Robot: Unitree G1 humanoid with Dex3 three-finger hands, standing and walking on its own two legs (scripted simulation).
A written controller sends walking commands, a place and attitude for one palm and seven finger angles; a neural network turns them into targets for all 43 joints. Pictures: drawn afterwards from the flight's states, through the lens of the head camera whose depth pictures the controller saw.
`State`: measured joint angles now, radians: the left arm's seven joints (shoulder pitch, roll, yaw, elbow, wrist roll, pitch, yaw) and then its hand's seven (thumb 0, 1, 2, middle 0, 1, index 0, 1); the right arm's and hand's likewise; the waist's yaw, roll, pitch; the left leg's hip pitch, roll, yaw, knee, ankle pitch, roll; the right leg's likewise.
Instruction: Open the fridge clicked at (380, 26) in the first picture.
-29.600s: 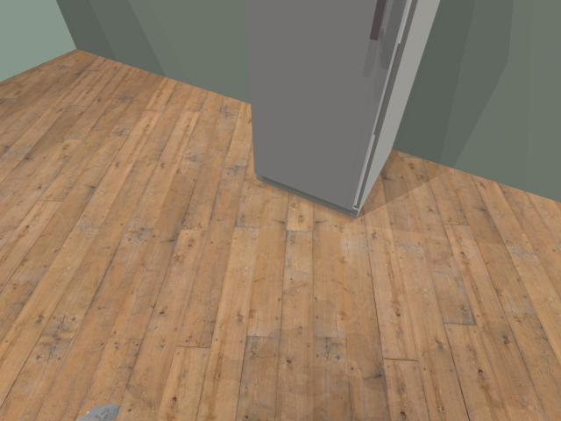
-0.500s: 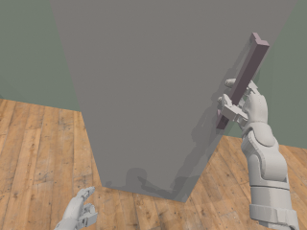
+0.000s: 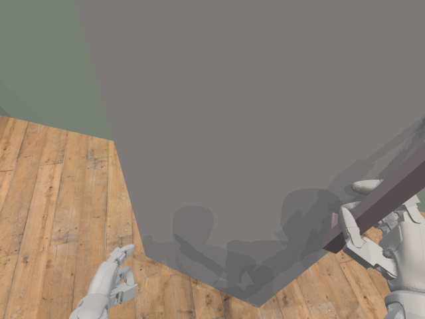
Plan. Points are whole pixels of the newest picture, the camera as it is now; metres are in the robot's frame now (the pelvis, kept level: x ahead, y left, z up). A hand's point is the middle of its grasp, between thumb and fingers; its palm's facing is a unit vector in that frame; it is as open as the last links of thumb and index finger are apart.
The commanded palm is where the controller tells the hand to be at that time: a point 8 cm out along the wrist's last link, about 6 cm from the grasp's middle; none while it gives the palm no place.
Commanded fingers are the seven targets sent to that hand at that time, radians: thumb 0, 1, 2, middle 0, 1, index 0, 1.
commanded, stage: walk backward, drawing the door open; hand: right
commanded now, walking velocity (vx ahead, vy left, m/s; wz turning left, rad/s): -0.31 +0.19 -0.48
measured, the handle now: (372, 195) +0.27 -0.19 +0.19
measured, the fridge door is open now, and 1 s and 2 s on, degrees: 10 36 72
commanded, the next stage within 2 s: stop walking and hold the door back in 1.68 s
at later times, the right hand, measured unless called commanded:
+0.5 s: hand (337, 271) +0.17 -0.13 +0.15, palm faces +0.44 +0.84 -0.30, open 7.1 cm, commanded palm +0.12 -0.17 +0.16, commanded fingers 0.00 -0.90 -0.90 0.45 1.40 0.45 1.40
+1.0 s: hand out of the picture +0.07 -0.02 +0.15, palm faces +0.64 +0.73 -0.22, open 7.1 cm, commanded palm +0.01 -0.04 +0.15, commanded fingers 0.00 -0.90 -0.90 0.45 1.40 0.45 1.40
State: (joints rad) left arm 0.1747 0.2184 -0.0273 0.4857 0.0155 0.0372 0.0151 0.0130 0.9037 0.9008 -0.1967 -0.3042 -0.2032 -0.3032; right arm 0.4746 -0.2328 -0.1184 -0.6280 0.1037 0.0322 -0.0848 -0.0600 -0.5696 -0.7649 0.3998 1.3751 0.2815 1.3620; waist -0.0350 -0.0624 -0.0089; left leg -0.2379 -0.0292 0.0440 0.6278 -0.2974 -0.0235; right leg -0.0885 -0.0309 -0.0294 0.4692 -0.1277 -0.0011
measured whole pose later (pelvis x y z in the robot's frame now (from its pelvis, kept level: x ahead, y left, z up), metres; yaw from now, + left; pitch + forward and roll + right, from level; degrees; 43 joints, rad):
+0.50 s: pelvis -0.04 +0.10 -0.03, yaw -14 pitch -2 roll +2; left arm 0.17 0.15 0.00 0.62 0.02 -0.10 0.05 0.01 0.90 0.90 -0.20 -0.30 -0.20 -0.30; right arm 0.27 -0.31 -0.21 -0.59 0.03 -0.09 -0.13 -0.14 -0.55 -0.77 0.45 1.40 0.21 1.38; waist 0.03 -0.03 0.16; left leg -0.47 -0.03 -0.04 1.11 -0.46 -0.05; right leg -0.37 -0.05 0.04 0.56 -0.15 0.02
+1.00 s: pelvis -0.10 +0.28 -0.03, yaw -31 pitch -4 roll +4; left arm 0.13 0.15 0.02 0.65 0.01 -0.14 0.05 0.01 0.90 0.90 -0.20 -0.30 -0.20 -0.30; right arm 0.06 -0.31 -0.18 -0.47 0.03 -0.07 -0.08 -0.09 -0.57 -0.75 0.45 1.40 0.21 1.35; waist 0.03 -0.02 0.20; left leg -0.52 -0.04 -0.02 1.12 -0.40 -0.06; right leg -0.36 -0.07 0.09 0.51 -0.10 0.02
